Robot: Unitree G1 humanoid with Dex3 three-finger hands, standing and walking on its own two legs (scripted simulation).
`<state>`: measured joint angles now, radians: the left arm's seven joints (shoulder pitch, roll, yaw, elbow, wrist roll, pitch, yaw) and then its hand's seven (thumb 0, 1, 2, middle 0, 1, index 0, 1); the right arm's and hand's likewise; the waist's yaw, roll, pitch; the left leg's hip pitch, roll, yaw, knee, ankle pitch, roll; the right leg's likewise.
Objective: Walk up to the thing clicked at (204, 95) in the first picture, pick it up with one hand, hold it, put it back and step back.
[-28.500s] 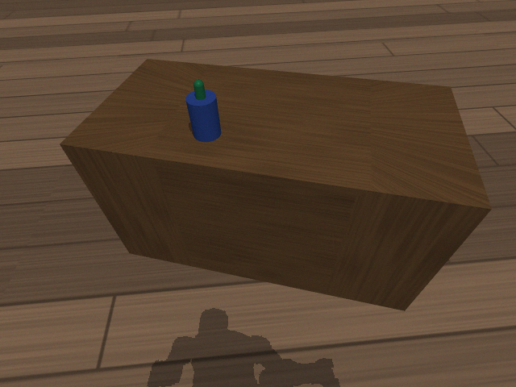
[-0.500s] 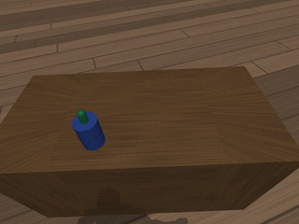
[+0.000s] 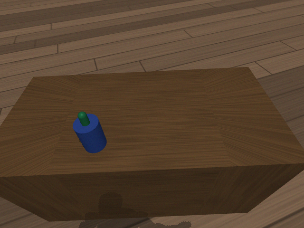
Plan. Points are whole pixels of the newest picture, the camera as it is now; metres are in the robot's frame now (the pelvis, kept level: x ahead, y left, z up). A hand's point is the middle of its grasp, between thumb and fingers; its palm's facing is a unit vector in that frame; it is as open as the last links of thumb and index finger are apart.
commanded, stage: stand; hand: left
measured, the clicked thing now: (89, 129) +0.45 +0.26 -0.04
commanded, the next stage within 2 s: step back in 0.02 s
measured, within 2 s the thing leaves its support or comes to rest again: neither
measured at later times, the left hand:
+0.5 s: hand out of the picture +0.05 +0.29 -0.18, palm faces -0.05 -0.92 -0.38, open 7.3 cm
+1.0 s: hand out of the picture -0.08 +0.29 -0.17, palm faces -0.10 -0.91 -0.40, open 7.3 cm
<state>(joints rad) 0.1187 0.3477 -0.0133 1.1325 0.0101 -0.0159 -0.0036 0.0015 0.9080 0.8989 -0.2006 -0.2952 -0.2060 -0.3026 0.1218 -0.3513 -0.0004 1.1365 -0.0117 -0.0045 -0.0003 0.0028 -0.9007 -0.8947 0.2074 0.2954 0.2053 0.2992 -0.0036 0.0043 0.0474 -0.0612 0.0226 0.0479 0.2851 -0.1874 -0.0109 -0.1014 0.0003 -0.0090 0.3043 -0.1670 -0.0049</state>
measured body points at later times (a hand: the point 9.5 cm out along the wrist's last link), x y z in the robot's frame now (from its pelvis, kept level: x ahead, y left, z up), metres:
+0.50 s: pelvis -0.09 +0.02 -0.03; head -0.01 +0.04 +0.41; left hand +0.06 +0.33 -0.15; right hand -0.01 -0.31 -0.14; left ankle -0.14 +0.15 -0.74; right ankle +0.00 -0.11 -0.75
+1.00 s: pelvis -0.19 +0.03 -0.03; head -0.13 +0.02 +0.42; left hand -0.07 +0.34 -0.14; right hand -0.10 -0.29 -0.15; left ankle -0.14 +0.15 -0.74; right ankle -0.19 -0.07 -0.75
